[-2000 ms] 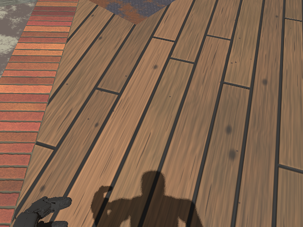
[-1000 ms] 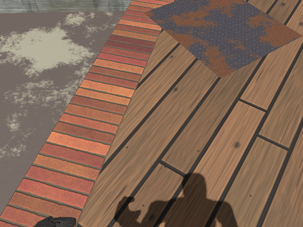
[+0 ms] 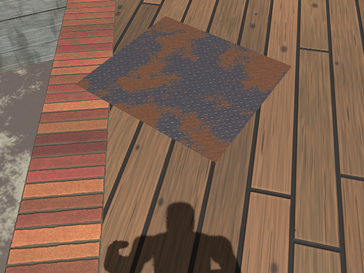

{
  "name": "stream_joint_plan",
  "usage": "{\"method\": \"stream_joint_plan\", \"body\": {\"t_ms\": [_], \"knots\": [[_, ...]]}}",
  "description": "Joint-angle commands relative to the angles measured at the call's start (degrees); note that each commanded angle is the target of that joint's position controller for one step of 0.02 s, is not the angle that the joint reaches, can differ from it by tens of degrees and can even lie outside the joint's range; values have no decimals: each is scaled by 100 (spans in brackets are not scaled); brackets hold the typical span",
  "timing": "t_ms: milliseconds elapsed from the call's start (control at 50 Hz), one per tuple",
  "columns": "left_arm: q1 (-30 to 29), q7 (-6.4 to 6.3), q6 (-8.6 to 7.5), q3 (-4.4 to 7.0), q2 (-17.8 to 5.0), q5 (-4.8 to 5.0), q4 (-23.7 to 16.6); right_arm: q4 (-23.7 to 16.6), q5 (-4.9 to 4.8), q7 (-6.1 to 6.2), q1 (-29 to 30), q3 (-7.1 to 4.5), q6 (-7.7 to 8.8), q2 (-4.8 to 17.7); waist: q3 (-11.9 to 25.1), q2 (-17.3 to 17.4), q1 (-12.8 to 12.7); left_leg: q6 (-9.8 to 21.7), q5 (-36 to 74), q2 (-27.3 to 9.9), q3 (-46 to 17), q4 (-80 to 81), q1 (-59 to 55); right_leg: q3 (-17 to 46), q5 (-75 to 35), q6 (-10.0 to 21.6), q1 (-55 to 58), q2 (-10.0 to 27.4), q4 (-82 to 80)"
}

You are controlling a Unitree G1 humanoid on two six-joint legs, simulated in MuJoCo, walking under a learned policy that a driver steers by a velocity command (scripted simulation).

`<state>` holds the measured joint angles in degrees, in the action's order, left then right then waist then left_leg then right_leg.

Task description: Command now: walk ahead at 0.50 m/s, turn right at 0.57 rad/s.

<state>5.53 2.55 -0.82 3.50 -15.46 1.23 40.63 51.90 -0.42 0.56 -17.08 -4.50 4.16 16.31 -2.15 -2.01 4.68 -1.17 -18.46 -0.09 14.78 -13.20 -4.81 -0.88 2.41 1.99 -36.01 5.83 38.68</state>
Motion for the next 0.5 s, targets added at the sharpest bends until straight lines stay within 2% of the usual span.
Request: {"method": "stream_joint_plan", "body": {"t_ms": [20, 40, 60, 80, 100, 120, 140, 160, 180, 200, 220, 260, 300, 380, 460, 500], "knots": [[-341, 75, -51, 136, -480, -8, -587, -279, -102, 39, 160, -283, -61, 1197, -132, 606, -263, 789, 4343, -1709, -328, -331, -124, -381, 614, 285, 208, -302, -193], [11, 70, -29, 218, -621, -7, -538, -299, -136, 52, 215, -308, -105, 1280, 128, 704, -500, 728, 5286, -1679, -245, -943, -145, -548, 893, 419, 737, -531, -186], [762, 44, -14, 359, -837, 12, -357, -327, -166, 59, 319, -308, -153, 1297, 518, 649, -956, 603, 5702, -1527, -98, -1980, 85, -672, 780, 603, 1735, -806, -461], [1781, -51, 30, 573, -1226, 26, -67, -364, -108, 75, 283, -243, -143, 1151, 1035, 384, -1424, 363, 4851, -1300, -37, -3463, 1081, -331, 539, 842, 3421, -855, -703], [1940, -154, 43, 716, -1940, 78, 0, -668, 167, 32, -85, -9, -49, 391, 1350, -1157, -980, -27, 243, -424, -124, -5605, 3635, 2421, 1030, 1676, 5306, 606, -998], [1927, -101, -84, 598, -1789, 19, -266, -781, 73, -36, 66, 70, 192, 409, 2323, -926, -997, -43, -1717, 223, -1633, -6593, 4622, 4919, 1936, 2343, 5970, 1371, -2010], [1799, -49, -186, 457, -1346, -25, -215, -952, -179, -98, 773, -43, 333, 832, 1710, -382, -1204, 91, -1230, -90, -1970, -6684, 5199, 4273, 1692, 1968, 5653, 1255, -2286], [1551, -50, -251, 410, -1194, -20, -205, -1010, -198, -100, 920, -18, 417, 790, 1108, -224, -1023, 205, -707, -327, -1923, -6269, 5199, 3475, 1251, 1761, 4890, 1024, -2258], [1136, -66, -269, 357, -1015, -14, -259, -913, -59, -50, 868, -33, 439, 770, 762, 105, -748, 189, -327, -550, -1937, -5760, 4840, 2858, 694, 1562, 4085, 764, -2254], [845, -91, -275, 289, -828, -60, -352, -855, 28, -27, 765, -80, 390, 838, 597, 29, -534, 155, -67, -690, -1964, -5364, 4402, 2435, 165, 1460, 3475, 571, -2348], [729, -115, -277, 264, -785, -106, -424, -843, 48, -41, 685, -98, 310, 845, 558, -83, -414, 99, 83, -723, -1975, -5180, 4099, 2298, -90, 1451, 3104, 478, -2473], [783, -176, -307, 285, -870, -71, -416, -867, 111, -42, 678, -75, 192, 684, 508, -29, -355, -84, 298, -670, -1870, -4714, 3920, 2004, -596, 1501, 2701, 374, -2591], [959, -264, -308, 326, -1011, -50, -364, -993, 135, -27, 1042, -29, 139, 549, 342, -16, -435, -244, 843, -561, -1807, -3987, 4012, 1745, -657, 1442, 2469, 239, -2654], [1250, -350, -250, 345, -1054, -19, -265, -1230, 73, -97, 1857, 71, 174, 367, 143, -252, -758, -307, 2201, -226, -1787, -2285, 3597, 1520, 133, 1103, 2171, -57, -2604], [1552, -359, -217, 350, -1008, 20, -107, -1415, -7, -162, 2179, 28, 257, 554, 127, -338, -865, -213, 2288, -76, -1936, -1657, 3290, 1977, 540, 985, 2448, 127, -2195], [1543, -385, -144, 365, -1010, 0, -101, -1452, 52, -177, 2068, -35, 294, 686, 125, -459, -775, -75, 1838, 38, -1914, -1410, 3132, 2227, -137, 852, 2732, 138, -1626]]}}
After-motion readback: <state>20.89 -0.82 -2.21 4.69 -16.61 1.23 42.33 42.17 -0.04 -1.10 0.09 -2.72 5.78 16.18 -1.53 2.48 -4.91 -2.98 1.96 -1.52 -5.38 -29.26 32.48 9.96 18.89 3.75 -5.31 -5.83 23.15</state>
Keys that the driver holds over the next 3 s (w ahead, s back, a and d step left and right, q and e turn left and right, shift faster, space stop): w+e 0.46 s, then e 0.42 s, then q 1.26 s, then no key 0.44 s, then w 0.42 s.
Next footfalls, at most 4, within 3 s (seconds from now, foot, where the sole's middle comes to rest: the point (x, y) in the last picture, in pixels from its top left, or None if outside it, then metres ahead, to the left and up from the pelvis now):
0.08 right None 0.21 -0.12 -0.77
0.56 left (173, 256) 0.53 0.03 -0.77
1.00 right None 0.42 -0.22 -0.77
1.38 left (182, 263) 0.50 0.00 -0.77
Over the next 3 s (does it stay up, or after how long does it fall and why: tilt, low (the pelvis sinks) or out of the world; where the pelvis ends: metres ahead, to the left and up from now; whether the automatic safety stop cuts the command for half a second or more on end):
stays up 0.53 -0.01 0.00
